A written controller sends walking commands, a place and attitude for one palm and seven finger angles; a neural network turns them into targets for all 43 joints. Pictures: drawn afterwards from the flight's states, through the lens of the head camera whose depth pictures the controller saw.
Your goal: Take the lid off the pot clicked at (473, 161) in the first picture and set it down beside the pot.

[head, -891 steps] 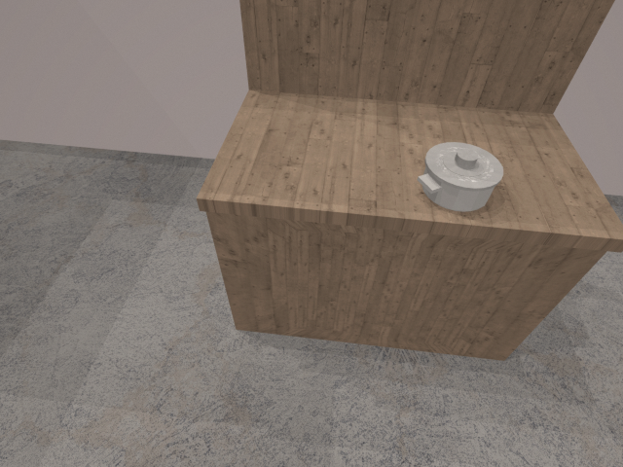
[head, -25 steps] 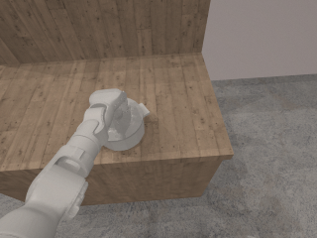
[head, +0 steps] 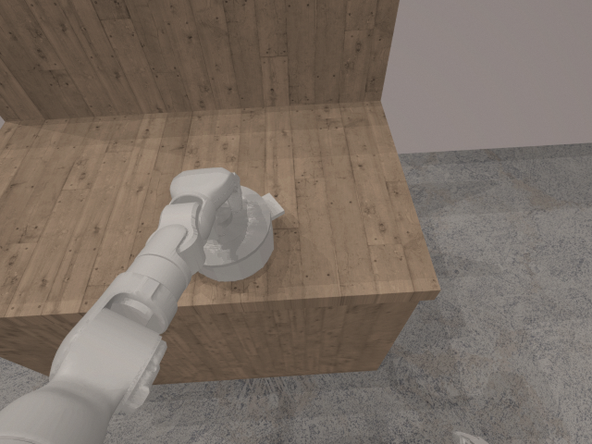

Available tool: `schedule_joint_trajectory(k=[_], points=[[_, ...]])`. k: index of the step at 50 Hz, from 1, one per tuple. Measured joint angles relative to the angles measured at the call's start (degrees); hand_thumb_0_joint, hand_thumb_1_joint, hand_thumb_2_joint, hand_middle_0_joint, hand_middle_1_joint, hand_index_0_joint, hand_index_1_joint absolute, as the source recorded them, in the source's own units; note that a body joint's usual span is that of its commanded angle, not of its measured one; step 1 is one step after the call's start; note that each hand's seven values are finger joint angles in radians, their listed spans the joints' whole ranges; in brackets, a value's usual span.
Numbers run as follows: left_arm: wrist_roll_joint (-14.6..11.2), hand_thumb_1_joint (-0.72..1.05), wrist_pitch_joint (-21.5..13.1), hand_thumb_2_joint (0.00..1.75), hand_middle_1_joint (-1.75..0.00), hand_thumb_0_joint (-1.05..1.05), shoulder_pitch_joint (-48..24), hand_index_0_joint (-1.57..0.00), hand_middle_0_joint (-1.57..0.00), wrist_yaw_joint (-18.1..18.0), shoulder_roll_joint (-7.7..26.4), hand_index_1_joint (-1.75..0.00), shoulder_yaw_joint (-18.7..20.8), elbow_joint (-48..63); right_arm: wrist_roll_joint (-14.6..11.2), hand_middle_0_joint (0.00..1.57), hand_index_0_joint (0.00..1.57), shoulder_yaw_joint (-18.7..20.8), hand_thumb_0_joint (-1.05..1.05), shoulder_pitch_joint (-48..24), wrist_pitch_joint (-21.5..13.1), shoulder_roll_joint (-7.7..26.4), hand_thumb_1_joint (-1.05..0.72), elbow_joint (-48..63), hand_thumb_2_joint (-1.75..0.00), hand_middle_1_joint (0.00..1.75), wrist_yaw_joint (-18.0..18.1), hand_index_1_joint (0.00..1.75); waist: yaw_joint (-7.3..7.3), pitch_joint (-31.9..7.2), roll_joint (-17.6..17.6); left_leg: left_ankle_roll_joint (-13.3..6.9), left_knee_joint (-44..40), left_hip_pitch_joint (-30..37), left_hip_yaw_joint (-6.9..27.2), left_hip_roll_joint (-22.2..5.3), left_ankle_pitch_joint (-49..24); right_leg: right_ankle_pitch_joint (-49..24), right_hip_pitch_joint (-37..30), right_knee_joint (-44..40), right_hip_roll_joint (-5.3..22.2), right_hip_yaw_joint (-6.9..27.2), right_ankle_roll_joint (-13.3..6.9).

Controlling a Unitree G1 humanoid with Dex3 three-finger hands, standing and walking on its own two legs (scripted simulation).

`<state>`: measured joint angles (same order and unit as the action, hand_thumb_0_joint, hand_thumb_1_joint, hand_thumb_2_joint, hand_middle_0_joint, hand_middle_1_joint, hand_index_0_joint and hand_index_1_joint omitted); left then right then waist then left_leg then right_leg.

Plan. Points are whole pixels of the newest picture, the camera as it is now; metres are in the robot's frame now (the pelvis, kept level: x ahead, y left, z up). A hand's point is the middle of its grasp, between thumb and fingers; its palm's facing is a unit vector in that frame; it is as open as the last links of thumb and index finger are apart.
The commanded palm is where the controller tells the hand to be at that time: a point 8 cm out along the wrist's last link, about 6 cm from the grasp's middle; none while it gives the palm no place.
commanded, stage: close the fingers and squeeze the knob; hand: left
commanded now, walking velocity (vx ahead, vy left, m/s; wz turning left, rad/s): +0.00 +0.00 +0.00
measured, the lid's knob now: (218, 215) +0.47 +0.13 +0.00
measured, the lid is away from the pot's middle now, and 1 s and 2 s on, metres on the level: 0.01 0.01 0.01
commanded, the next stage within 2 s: lift the lid straight up in 0.24 s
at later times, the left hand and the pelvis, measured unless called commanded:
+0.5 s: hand (214, 218) +0.44 +0.13 +0.03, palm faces -0.36 -0.06 -0.93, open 7.3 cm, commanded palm +0.43 +0.13 +0.10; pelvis +0.00 +0.00 +0.00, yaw +0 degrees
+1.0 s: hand (207, 200) +0.44 +0.13 +0.06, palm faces -0.33 -0.07 -0.94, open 7.3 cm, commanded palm +0.44 +0.13 +0.14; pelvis +0.00 +0.00 +0.00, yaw +1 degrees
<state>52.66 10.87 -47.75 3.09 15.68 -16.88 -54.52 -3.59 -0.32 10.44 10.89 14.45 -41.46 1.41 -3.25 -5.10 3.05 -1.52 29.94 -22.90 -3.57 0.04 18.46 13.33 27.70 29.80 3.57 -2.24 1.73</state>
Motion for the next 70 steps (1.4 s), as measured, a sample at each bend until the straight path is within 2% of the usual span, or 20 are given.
schedule_joint_trajectory(k=[30,40,54,59,70], points=[[-0.46,0.27,0.88,0.63,-0.96,-0.01,-0.67,-0.71,-0.69,0.3,0.04,-0.97,-0.92,0.56,-0.08,0.2,0.2,0.26,0.0,0.5,-0.37,0.32,-0.91,-1.08,-0.9,0.3,0.54,0.3,-0.21,0.49,0.47,0.06,-1.14,1.27,0.08,0.02,-0.53,-0.43,-1.24,-1.02,-0.05,-0.06,-0.04],[-1.29,0.27,2.65,0.63,-0.95,0.0,-0.87,-0.71,-0.69,2.33,0.31,-0.97,-1.36,2.93,-0.31,0.2,0.2,-0.25,0.01,-0.59,-0.36,0.4,-0.91,-0.58,-0.9,0.3,0.23,0.3,0.33,0.62,0.74,0.08,-2.3,3.02,0.28,0.1,-0.85,-0.53,-2.97,-1.93,-0.02,-0.28,-0.03],[-1.57,0.27,2.83,0.63,-0.95,0.0,-2.57,-0.72,-0.69,5.16,1.02,-0.97,-2.66,5.79,-0.28,0.2,0.2,-0.6,0.01,-1.91,-0.81,0.64,-0.91,0.23,-0.9,0.3,0.31,0.3,1.09,1.13,0.81,-0.08,-3.13,4.42,0.83,0.55,-1.14,-0.53,-4.58,-2.61,0.44,-0.79,0.15],[-1.9,0.27,3.49,0.63,-0.95,0.01,-2.68,-0.72,-0.69,5.91,1.41,-0.97,-1.75,6.99,-0.29,0.2,0.2,-0.95,0.01,-2.07,-0.63,0.57,-0.91,0.24,-0.9,0.3,0.05,0.3,1.15,1.06,0.89,-0.22,-3.53,5.01,0.68,0.6,-1.17,-0.64,-5.11,-3.04,0.44,-0.64,0.3],[-2.4,0.27,5.32,0.63,-0.95,0.01,-1.72,-0.72,-0.69,8.34,2.43,-0.97,-3.52,12.85,-0.35,0.19,0.2,-0.96,0.01,-2.08,-0.82,0.71,-0.91,0.82,-0.9,0.3,-1.13,0.3,1.71,1.14,1.28,-0.42,-3.93,6.09,1.12,1.06,-1.43,-0.75,-6.46,-3.48,0.9,-1.04,0.44]])
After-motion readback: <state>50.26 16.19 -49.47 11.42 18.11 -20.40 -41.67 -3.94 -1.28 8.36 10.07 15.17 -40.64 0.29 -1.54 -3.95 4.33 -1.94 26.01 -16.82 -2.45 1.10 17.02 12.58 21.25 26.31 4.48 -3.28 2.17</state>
